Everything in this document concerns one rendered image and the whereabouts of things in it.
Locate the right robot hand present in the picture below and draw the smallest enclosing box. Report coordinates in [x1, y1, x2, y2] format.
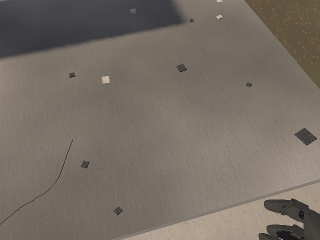
[258, 198, 320, 240]

